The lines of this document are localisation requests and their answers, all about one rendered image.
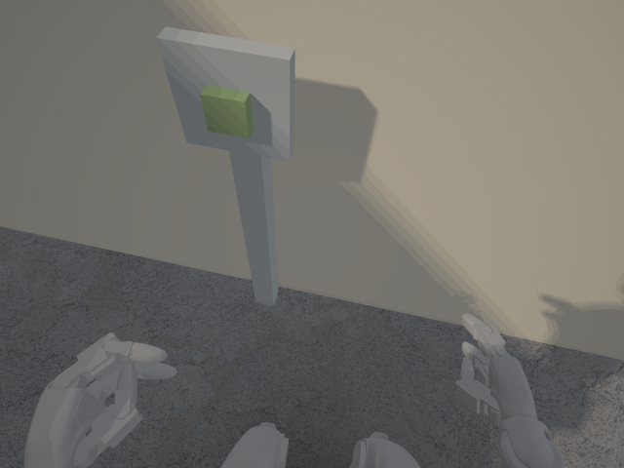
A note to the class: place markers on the left robot thigh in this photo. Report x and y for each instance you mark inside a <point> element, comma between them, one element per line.
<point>259,447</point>

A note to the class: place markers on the right robot forearm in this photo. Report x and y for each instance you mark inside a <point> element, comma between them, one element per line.
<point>525,442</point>

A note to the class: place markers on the robot thigh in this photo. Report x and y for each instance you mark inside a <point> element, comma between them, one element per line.
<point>259,447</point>
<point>380,453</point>

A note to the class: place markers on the button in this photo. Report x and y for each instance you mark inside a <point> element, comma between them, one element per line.
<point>227,111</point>

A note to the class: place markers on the right robot thigh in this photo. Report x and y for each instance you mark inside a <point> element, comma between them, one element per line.
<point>380,453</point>

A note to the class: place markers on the robot left hand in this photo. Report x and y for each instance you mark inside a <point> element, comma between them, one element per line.
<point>67,409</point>

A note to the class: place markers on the robot right hand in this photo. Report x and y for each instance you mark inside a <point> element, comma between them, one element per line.
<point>502,376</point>

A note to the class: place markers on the panel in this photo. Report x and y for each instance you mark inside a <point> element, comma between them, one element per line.
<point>195,59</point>

